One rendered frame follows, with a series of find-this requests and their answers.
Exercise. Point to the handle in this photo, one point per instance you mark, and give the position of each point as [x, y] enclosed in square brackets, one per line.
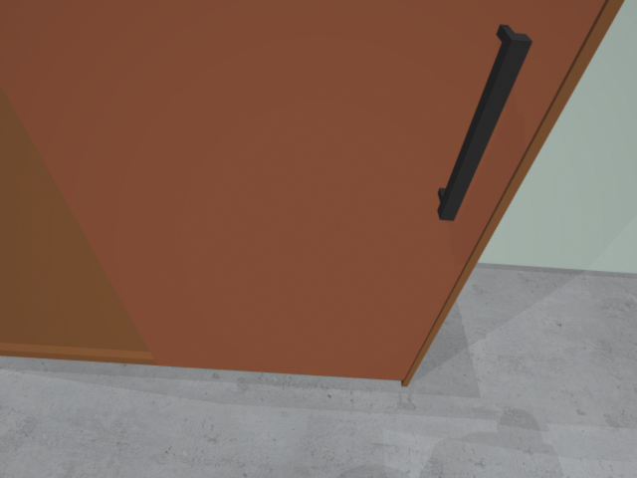
[503, 75]

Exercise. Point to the wardrobe door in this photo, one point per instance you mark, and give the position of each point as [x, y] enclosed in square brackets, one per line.
[259, 178]
[53, 289]

